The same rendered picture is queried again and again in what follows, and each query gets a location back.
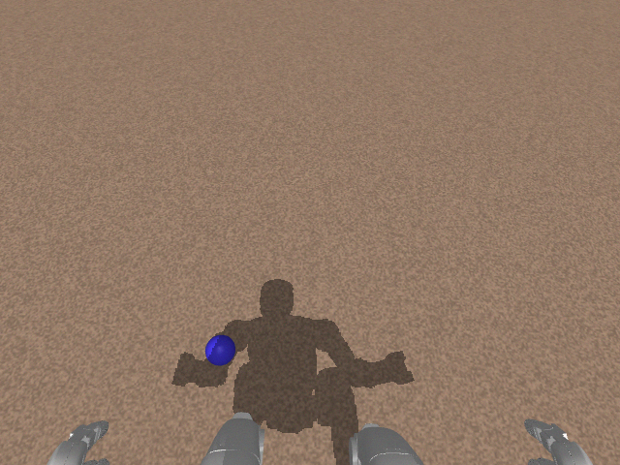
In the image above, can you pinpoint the ball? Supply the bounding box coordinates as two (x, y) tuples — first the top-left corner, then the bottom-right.
(205, 335), (235, 366)

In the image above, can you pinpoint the left robot hand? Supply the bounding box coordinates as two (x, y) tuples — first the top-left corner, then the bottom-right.
(47, 420), (110, 465)

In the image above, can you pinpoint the right robot hand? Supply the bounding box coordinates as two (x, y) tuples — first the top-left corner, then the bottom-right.
(524, 419), (593, 465)

